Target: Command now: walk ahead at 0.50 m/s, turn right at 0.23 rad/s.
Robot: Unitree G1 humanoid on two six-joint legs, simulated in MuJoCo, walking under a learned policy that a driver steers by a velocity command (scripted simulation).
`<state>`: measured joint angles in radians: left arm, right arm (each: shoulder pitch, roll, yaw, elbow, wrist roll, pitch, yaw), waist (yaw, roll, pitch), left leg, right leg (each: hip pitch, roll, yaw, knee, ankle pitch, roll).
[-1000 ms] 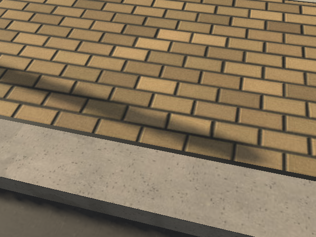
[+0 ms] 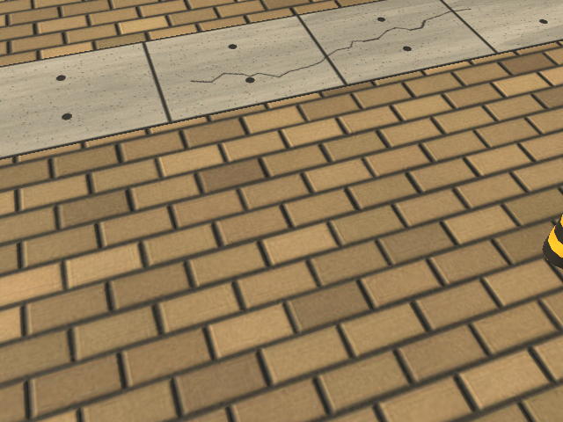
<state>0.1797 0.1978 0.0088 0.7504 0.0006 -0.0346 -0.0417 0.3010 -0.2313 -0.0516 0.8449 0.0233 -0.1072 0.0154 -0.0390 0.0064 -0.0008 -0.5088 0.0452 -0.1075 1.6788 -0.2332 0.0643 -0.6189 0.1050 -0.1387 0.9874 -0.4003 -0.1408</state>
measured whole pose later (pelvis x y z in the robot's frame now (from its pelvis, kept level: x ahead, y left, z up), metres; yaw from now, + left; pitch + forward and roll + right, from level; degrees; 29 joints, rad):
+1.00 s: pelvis +0.33 -0.07 +0.07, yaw +17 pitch +3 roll +1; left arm 0.17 0.24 0.05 0.68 0.02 -0.02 0.04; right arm 0.21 -0.31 -0.09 0.63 0.01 0.05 -0.03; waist -0.01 0.05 0.00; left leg -0.57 -0.15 -0.14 1.07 -0.47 -0.04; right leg -0.31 0.00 0.03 0.50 -0.24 -0.02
